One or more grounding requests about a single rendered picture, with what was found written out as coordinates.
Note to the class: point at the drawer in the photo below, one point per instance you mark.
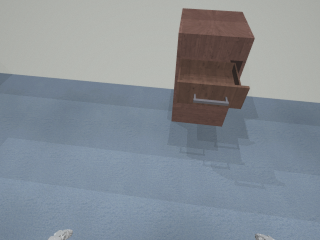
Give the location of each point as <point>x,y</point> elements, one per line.
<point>210,80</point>

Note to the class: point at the robot left hand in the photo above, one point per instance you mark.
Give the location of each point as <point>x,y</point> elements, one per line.
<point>61,235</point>

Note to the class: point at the cabinet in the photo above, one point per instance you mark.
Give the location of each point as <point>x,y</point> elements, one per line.
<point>210,35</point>

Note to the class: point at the handle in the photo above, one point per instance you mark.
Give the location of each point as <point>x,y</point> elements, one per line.
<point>212,102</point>

